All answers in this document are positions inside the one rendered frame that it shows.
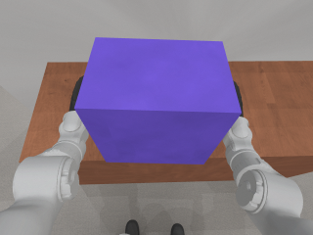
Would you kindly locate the pedestal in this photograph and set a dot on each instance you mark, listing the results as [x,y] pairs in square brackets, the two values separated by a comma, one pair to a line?
[277,101]

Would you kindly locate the left robot foot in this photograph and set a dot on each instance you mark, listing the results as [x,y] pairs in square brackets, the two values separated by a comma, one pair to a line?
[132,227]

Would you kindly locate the robot foot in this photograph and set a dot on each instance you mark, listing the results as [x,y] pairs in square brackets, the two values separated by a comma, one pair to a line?
[132,227]
[177,229]

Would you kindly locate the robot right hand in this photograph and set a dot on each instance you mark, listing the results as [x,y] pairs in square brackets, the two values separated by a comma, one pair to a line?
[239,98]

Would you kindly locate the carton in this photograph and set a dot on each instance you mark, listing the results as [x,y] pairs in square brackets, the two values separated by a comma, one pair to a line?
[157,101]

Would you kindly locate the robot left hand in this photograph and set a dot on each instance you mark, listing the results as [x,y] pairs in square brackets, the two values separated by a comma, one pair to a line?
[75,93]

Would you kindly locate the robot left upper arm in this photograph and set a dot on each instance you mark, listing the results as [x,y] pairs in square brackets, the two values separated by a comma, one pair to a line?
[42,185]

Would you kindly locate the robot left forearm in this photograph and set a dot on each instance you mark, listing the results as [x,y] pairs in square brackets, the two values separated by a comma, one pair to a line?
[72,141]

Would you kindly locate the robot right forearm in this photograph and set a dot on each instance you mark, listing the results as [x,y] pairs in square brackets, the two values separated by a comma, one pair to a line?
[240,154]

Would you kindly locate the robot right upper arm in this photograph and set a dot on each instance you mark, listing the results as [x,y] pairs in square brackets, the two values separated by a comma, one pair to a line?
[273,203]

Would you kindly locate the right robot foot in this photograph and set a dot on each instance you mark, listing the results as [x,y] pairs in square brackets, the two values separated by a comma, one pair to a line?
[177,229]

